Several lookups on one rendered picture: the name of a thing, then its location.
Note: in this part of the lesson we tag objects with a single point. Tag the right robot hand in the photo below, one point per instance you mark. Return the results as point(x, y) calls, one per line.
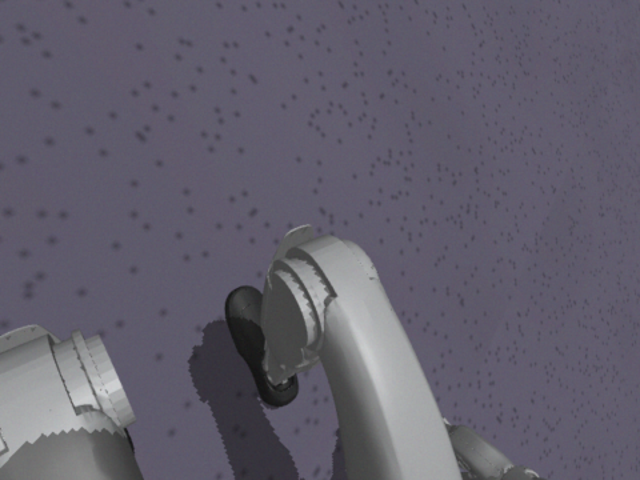
point(474, 453)

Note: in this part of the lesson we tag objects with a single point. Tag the right robot foot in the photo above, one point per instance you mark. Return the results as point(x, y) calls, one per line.
point(243, 311)

